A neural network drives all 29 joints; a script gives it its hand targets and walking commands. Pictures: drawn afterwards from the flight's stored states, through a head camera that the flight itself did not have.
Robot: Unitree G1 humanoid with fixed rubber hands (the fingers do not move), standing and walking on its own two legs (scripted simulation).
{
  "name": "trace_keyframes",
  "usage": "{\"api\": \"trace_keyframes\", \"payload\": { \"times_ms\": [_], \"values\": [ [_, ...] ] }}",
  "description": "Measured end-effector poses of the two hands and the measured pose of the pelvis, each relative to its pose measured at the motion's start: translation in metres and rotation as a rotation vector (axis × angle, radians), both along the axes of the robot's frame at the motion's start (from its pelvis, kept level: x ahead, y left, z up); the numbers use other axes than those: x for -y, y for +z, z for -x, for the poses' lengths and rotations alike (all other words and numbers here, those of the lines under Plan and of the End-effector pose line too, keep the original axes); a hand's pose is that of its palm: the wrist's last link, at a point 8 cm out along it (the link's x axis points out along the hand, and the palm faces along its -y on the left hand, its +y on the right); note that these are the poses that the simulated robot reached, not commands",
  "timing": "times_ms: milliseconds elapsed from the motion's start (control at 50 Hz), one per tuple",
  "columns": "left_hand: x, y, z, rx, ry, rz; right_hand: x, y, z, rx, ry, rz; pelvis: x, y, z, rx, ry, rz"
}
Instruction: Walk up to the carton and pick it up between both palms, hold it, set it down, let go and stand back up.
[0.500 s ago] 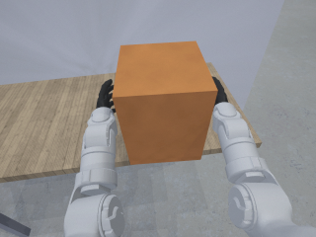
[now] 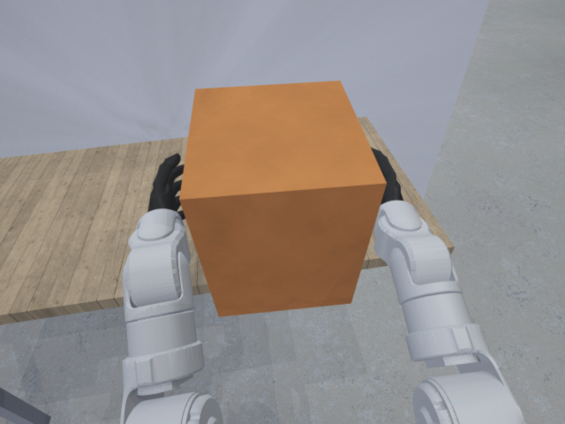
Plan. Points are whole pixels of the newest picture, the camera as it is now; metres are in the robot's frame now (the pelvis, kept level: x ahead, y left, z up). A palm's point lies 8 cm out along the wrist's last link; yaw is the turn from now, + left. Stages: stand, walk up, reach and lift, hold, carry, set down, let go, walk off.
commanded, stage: reach and lift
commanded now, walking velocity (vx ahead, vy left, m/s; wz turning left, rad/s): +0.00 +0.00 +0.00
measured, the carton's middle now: (277, 202) +0.40 -0.03 +0.15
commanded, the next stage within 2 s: hold in 1.14 s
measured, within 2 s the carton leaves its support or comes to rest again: neither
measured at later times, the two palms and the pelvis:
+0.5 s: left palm (144, 226) +0.36 +0.15 +0.17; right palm (361, 206) +0.37 -0.14 +0.15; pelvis +0.01 +0.00 +0.00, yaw +0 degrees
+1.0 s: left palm (145, 228) +0.36 +0.14 +0.17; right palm (365, 207) +0.36 -0.15 +0.15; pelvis +0.02 +0.00 +0.00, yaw -1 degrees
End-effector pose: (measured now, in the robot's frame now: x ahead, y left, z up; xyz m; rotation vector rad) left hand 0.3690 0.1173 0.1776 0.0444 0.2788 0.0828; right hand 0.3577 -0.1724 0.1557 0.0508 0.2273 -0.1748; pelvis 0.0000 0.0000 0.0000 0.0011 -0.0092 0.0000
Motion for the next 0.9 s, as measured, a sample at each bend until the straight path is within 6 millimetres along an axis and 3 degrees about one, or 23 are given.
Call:
{"api": "trace_keyframes", "payload": {
  "times_ms": [180,300,540,900],
  "values": [
    [-0.008,0.000,0.005,-0.010,0.029,0.018,-0.008,-0.003,0.000,-0.006,0.023,0.007,0.001,0.000,0.008,0.004,-0.002,0.000],
    [-0.015,0.002,0.004,0.011,0.043,0.015,-0.015,0.004,-0.008,0.015,0.040,0.011,0.002,0.000,0.005,0.002,0.002,0.001],
    [-0.031,-0.009,0.010,-0.012,0.076,0.013,-0.031,-0.012,-0.011,-0.011,0.075,0.001,-0.001,0.000,-0.009,0.028,0.005,0.001],
    [-0.027,-0.003,0.011,-0.015,0.057,0.014,-0.025,-0.005,-0.010,0.013,0.074,-0.002,-0.004,-0.001,-0.021,0.089,-0.015,0.004]
  ]
}}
